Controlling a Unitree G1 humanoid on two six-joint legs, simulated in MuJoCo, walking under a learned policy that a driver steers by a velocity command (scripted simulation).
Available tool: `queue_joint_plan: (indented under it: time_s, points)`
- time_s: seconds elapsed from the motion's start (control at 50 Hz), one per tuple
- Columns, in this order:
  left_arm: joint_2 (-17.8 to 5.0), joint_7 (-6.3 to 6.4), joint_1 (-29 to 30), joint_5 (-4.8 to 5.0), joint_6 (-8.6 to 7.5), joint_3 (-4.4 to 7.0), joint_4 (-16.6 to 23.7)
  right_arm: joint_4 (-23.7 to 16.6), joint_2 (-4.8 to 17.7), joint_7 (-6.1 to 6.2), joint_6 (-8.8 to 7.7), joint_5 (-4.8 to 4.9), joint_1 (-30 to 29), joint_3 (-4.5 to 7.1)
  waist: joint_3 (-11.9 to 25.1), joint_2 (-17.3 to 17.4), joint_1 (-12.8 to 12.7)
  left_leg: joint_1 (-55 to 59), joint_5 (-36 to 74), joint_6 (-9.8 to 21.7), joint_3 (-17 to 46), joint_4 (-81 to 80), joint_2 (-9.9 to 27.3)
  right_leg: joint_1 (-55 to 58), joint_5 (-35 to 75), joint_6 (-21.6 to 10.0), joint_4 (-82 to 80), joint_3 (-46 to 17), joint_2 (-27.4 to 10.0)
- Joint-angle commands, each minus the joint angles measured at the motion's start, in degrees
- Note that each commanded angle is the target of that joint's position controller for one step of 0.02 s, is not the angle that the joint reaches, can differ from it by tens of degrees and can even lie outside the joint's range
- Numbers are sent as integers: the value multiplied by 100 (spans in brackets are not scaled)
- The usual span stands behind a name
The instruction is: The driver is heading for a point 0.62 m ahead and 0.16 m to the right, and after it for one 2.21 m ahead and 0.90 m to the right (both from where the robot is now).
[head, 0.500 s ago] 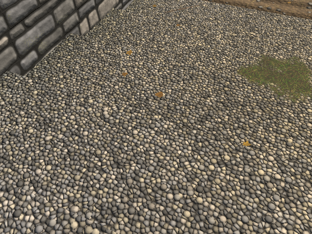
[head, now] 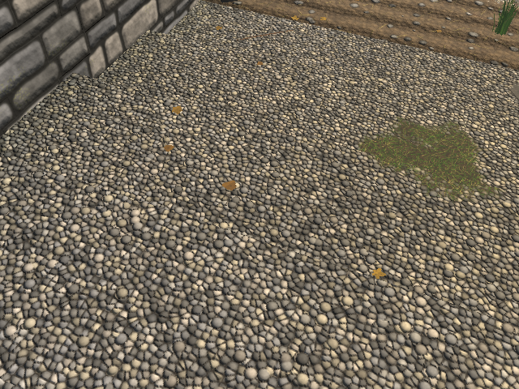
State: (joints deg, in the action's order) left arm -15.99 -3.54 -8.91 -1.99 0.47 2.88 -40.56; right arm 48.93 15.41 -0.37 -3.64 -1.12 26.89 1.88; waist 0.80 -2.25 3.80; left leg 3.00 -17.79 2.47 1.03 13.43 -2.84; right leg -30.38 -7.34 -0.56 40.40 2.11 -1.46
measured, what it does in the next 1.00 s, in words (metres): goes down: right foot, then left foot 0.14 m lower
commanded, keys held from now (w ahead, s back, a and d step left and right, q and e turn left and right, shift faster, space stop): w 0.52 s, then w+e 0.48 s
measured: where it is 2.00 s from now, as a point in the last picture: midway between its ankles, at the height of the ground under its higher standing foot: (288, 261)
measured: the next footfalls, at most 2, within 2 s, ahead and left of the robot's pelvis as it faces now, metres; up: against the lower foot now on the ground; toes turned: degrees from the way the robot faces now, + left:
right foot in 0.06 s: +0.13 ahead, -0.09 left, +0.00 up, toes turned -2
left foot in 0.70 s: +0.56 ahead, +0.15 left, -0.14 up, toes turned -1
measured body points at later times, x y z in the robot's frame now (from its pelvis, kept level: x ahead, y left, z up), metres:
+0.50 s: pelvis +0.24 -0.01 -0.01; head +0.26 -0.01 +0.44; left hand +0.17 +0.26 -0.14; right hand +0.42 -0.26 -0.11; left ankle +0.44 +0.14 -0.69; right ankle +0.09 -0.09 -0.74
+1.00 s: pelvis +0.55 +0.06 -0.15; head +0.59 +0.06 +0.30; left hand +0.73 +0.28 -0.28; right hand +0.46 -0.18 -0.29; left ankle +0.52 +0.15 -0.88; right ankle +0.66 -0.08 -0.82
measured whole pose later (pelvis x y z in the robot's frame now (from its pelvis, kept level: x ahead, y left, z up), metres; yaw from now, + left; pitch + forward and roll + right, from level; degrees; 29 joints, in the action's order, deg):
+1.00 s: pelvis +0.55 +0.06 -0.15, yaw -12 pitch +0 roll +2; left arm -14.2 -2.3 -6.9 -1.9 0.2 2.5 -48.5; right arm 56.6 11.5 0.3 -5.5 -0.9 24.1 2.7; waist -4.7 -3.0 0.7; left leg -7.7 -18.7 2.9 -12.3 26.5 -0.6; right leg -39.5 -3.2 -3.1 54.5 1.7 -3.7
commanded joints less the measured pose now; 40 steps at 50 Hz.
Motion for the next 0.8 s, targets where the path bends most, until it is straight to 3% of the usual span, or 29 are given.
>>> queue_joint_plan:
  time_s: [0.02,0.04,0.06,0.08,0.1,0.12,0.16,0.22,0.3,0.34,0.38,0.4,0.42,0.44,0.46,0.48,0.5,0.56,0.6,0.64,0.66,0.68,0.7,0.72,0.74,0.76,0.78,0.8]
  points:
    - [-488,114,-105,7,-143,118,307,-330,975,62,-102,-10,-297,224,-320,836,-372,-849,3668,750,545,456,1286,1223,-569,-250,-274,302,401]
    - [-532,175,-807,2,-198,161,74,-305,1001,91,-76,-12,-375,225,-106,689,-711,-847,4354,688,400,1414,1153,1912,-685,-350,-691,306,555]
    - [-638,255,-1551,-44,-278,180,-52,-258,902,126,-15,36,-357,192,297,380,-1120,-1210,3765,557,197,2808,967,2829,-1082,-540,-1648,-301,106]
    - [-1127,318,-2247,-138,-341,223,-82,-451,320,157,6,-31,-101,36,1043,-717,-1058,-2165,888,425,-83,4683,582,3935,-1448,-807,-1750,-2234,-1621]
    - [-1449,300,-2107,45,-304,306,-115,-439,383,77,-29,63,360,97,1043,-1663,-667,-3827,-1255,351,159,5619,-302,4367,-1256,-1452,-2504,-4575,-2132]
    - [-1030,265,-1704,148,-271,244,-62,-344,863,64,5,-25,-153,207,213,-547,-664,-4317,-828,374,471,5917,172,3794,-1053,-1522,-2453,-3807,-1962]
    - [-569,196,-1162,93,-346,91,2,-349,760,-20,15,46,-617,212,-322,52,-432,-3969,-176,304,398,5490,553,2804,361,-1377,-2611,-2472,-1528]
    - [-512,219,-1193,145,-482,40,-139,-271,566,-91,202,2,-726,172,-478,-210,-303,-3617,282,51,222,4791,738,2382,1045,-1254,-3082,-1612,-1085]
    - [-665,266,-1626,240,-478,73,-456,-449,364,-212,244,-115,-1483,131,-468,-5,-364,-4100,1209,-128,-33,3926,807,2812,2511,-1250,-3122,-940,-921]
    - [-684,286,-1854,187,-498,81,-625,-433,297,-241,277,-151,-1591,118,-333,-192,-420,-4117,1897,-88,-77,3978,856,2982,2962,-1239,-2955,-714,-945]
    - [-619,289,-1920,138,-504,57,-661,-406,385,-258,279,-130,-1815,164,-350,-127,-489,-4234,2364,-28,-188,3972,844,2977,2458,-1235,-2802,-607,-864]
    - [-516,346,-2287,150,-533,43,-893,-531,436,-238,249,-138,-2203,214,-539,-221,-597,-4970,2573,18,139,3908,964,3544,2063,-1243,-2705,-889,-1018]
    - [-610,392,-2445,133,-560,61,-935,-667,541,-199,197,-96,-2634,254,-637,-198,-766,-5584,2446,-5,50,3609,850,3976,1449,-1213,-2711,-1000,-907]
    - [-587,414,-2649,90,-586,58,-1017,-770,482,-181,161,-149,-2964,235,-799,-236,-885,-5921,2454,5,108,3477,890,4210,1338,-1251,-2652,-1100,-1010]
    - [-595,473,-2505,86,-622,62,-1068,-865,473,-196,105,-192,-3136,222,-1000,-187,-731,-5817,2802,-10,302,2909,996,4040,1098,-1132,-2656,-1033,-976]
    - [-636,505,-2406,66,-656,73,-1055,-869,468,-234,48,-206,-3229,215,-1028,-102,-741,-5554,3255,12,195,2606,960,3849,985,-1093,-2585,-936,-929]
    - [-676,498,-2237,3,-686,69,-1018,-857,411,-266,47,-169,-3237,200,-1037,11,-744,-5021,3666,36,15,2317,927,3349,567,-1090,-2539,-841,-840]
    - [-513,434,-2119,9,-694,-5,-1074,-779,239,-377,110,-47,-3259,149,-988,99,-847,-3498,4525,191,-100,1661,855,2455,39,-965,-2079,-808,-684]
    - [-525,485,-2147,-11,-629,-27,-1141,-695,271,-317,117,-18,-3249,151,-1070,69,-961,-3306,4359,119,-104,1172,836,2738,244,-873,-1484,-913,-606]
    - [-613,562,-2277,-89,-515,-26,-1224,-465,342,-173,57,-66,-2746,167,-853,220,-911,-2906,4400,36,43,458,929,3366,709,-854,-347,-1039,-446]
    - [-661,608,-2319,-147,-416,-13,-1302,-196,460,-87,19,-54,-2117,221,-498,234,-698,-2368,4456,40,55,268,939,3553,1185,-857,725,-1101,-368]
    - [-700,618,-2254,-82,-333,23,-1333,159,605,-17,-46,-123,-1077,288,6,442,-229,-1157,4715,-24,-174,-14,864,3197,1352,-824,2235,-1016,-187]
    - [-661,592,-2272,130,-313,67,-1420,446,930,-5,-82,-284,-80,399,478,784,280,597,5073,-51,-226,220,1044,1910,-55,-698,4116,-775,214]
    - [-137,603,-2853,331,-340,44,-1524,586,1224,-79,-150,-385,448,389,946,1759,-27,2420,8238,-48,235,2386,1960,-229,-4568,-483,6438,-738,819]
    - [-110,717,-3524,586,-412,9,-1529,537,1124,-174,-139,-148,739,381,2004,1821,-192,3494,9241,329,1248,3285,3056,-1311,-4041,-437,6755,-1177,532]
    - [-391,756,-2904,452,-392,25,-1494,338,830,-215,-82,-23,465,338,2010,1190,89,2911,6532,449,1441,2502,2963,-1706,-3198,-410,6115,-930,153]
    - [-315,716,-2343,242,-299,11,-1381,294,874,-126,-70,-86,35,375,1461,1506,64,1650,3279,807,1824,1566,3025,-1800,-2540,-346,6130,-581,45]
    - [-499,576,-1812,2,-231,56,-1223,14,542,-31,-84,-71,-728,238,893,959,-196,210,1294,726,1676,754,2665,-1339,-1546,-328,5096,-504,-239]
